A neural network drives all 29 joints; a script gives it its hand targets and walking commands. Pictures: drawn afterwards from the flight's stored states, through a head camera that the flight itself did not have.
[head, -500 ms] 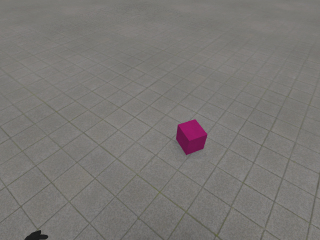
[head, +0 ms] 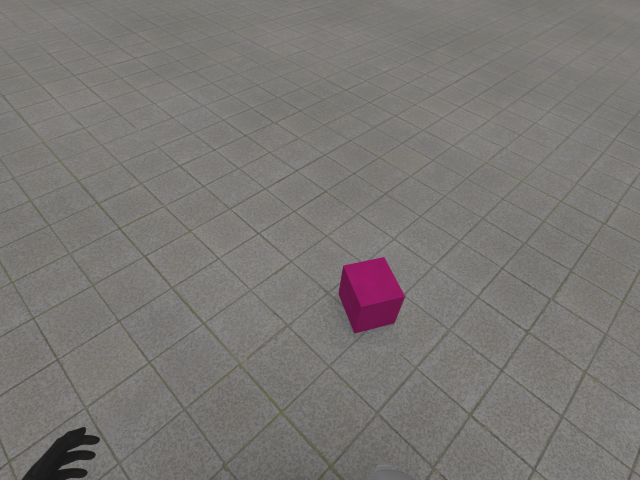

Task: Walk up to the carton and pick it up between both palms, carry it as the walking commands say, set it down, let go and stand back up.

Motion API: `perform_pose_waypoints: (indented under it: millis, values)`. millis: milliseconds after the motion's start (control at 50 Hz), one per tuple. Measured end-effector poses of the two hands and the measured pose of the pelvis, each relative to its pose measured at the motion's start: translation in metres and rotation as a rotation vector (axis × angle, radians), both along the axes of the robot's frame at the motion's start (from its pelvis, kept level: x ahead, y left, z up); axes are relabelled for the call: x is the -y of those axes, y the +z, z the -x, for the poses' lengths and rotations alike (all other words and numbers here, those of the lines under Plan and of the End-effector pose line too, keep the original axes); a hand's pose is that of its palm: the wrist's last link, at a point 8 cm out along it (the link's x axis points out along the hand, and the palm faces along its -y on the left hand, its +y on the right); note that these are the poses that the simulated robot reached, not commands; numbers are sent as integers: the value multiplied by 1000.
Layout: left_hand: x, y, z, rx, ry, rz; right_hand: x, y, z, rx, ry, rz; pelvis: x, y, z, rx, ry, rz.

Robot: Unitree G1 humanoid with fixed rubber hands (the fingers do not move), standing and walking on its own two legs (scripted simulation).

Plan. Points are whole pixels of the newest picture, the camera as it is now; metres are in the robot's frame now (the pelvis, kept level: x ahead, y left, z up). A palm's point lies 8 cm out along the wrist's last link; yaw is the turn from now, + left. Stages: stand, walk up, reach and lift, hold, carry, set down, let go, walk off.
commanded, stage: walk up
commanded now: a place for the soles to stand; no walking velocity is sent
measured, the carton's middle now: (369, 295) +0.81 -0.22 -0.64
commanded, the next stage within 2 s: none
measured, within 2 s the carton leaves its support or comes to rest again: neither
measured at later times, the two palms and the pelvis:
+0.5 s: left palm (160, 441) +0.21 +0.21 -0.08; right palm out of the picture +0.16 -0.51 -0.02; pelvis +0.11 -0.13 +0.00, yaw +3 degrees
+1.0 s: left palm (278, 386) +0.28 +0.06 -0.08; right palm out of the picture +0.28 -0.64 -0.03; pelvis +0.21 -0.27 +0.01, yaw +5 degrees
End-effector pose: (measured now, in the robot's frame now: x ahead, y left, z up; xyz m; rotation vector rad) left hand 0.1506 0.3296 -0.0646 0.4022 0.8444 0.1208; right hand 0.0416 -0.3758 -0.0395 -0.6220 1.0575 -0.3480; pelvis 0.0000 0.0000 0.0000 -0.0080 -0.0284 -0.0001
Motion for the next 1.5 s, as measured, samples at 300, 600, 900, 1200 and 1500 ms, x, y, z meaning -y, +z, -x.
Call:
perform_pose_waypoints:
  millis: [300,600,900,1200,1500]
  values:
    - [47,-20,28,-194,157,-3,41,0,-94,18,74,-24,60,6,-71,12,50,-24]
    - [161,-16,-79,-68,119,-18,188,-3,-159,-14,62,52,181,-10,-134,-8,74,7]
    - [238,-26,-79,-226,187,13,210,-3,-249,42,135,-40,241,5,-198,3,82,-22]
    - [324,-22,-161,-89,217,-50,327,-31,-301,-14,112,-47,344,-14,-248,5,134,5]
    - [345,-11,-158,-179,317,-59,271,-56,-395,-29,213,-259,354,5,-284,-9,192,-6]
